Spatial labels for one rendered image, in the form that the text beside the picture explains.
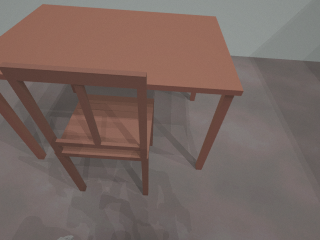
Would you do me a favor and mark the chair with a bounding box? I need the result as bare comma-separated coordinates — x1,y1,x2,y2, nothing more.
0,62,154,196

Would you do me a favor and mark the table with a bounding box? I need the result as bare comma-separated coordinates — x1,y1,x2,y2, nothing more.
0,4,244,170

